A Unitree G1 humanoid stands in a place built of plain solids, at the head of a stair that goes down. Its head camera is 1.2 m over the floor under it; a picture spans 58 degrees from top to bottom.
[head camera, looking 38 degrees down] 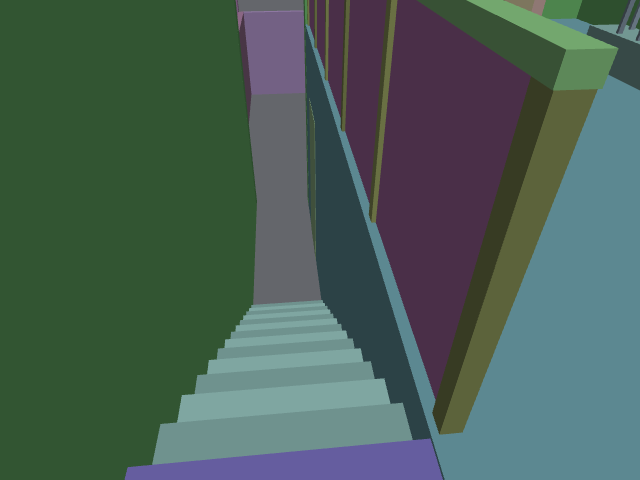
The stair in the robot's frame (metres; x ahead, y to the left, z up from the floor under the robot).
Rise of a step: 0.19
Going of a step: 0.23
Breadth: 0.84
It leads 5 degrees to the left of straight ahead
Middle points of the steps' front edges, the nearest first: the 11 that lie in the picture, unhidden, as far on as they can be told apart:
0.58 0.10 0.00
0.81 0.12 -0.19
1.04 0.15 -0.38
1.27 0.17 -0.58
1.50 0.19 -0.77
1.73 0.21 -0.96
1.96 0.23 -1.16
2.19 0.25 -1.35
2.42 0.28 -1.55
2.64 0.30 -1.74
2.87 0.32 -1.93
